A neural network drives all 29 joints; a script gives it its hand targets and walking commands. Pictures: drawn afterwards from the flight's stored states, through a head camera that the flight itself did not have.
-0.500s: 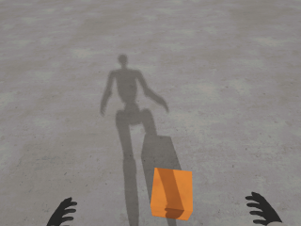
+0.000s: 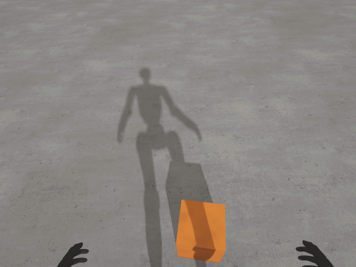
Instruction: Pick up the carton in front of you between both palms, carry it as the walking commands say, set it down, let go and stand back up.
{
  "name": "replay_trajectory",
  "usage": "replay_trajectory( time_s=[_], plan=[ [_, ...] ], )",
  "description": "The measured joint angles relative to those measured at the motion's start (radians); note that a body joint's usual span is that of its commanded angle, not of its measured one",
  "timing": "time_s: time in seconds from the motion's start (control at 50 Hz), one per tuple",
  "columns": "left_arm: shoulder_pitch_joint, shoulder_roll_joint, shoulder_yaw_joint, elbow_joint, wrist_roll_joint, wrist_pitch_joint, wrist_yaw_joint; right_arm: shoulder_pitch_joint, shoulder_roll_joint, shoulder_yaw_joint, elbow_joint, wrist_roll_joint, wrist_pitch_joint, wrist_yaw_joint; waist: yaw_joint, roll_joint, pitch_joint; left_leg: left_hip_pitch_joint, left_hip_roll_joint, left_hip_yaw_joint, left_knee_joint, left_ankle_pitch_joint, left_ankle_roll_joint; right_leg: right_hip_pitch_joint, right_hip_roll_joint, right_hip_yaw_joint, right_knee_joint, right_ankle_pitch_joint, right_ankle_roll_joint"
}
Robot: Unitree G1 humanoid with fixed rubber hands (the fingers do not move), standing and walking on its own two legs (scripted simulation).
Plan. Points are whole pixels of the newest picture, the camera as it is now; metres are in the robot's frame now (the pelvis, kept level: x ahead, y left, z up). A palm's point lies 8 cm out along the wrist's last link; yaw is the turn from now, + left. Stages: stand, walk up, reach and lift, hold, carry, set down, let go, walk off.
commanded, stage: stand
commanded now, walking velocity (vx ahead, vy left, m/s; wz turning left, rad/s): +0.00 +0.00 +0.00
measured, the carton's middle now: (200, 231) +0.37 -0.06 -0.65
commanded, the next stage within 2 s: none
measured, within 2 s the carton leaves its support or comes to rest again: neither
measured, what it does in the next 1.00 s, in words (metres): stands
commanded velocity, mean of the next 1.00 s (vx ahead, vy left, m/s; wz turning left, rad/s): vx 0.00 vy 0.00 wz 0.00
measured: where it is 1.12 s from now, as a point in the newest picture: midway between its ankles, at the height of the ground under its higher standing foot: outside the picture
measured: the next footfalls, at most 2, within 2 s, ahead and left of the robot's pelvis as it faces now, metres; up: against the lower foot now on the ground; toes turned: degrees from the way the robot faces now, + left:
none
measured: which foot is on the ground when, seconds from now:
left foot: down 0.00-1.00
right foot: down 0.00-1.00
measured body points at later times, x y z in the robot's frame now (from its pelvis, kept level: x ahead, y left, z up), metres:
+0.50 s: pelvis -0.01 +0.00 +0.00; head -0.02 +0.00 +0.45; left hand +0.09 +0.31 -0.11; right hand +0.09 -0.31 -0.11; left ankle -0.03 +0.12 -0.74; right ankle -0.01 -0.10 -0.74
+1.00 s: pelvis -0.02 +0.00 +0.01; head -0.02 +0.00 +0.45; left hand +0.08 +0.32 -0.11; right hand +0.08 -0.31 -0.11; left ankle -0.03 +0.12 -0.74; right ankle -0.01 -0.11 -0.74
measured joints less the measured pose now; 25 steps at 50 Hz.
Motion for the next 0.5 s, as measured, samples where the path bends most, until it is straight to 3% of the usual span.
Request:
replay_trajectory(
  time_s=[0.5],
  plan=[
    [-0.016, 0.024, -0.015, 0.101, -0.007, -0.004, -0.007, -0.021, -0.017, 0.010, 0.118, 0.006, -0.006, 0.007, 0.002, -0.006, 0.008, 0.019, -0.002, 0.006, -0.060, 0.052, 0.002, 0.016, -0.006, 0.009, -0.055, 0.050, 0.005]
  ],
)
